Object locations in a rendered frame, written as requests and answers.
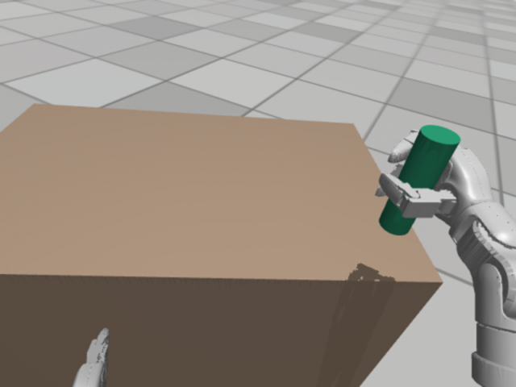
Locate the can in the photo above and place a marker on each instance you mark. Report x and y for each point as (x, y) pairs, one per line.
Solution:
(432, 149)

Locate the right robot hand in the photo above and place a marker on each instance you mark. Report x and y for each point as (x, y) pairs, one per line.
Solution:
(463, 182)

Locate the left robot hand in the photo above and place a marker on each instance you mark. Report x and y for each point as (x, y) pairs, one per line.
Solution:
(93, 373)

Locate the right robot arm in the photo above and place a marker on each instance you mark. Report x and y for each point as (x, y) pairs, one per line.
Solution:
(485, 238)

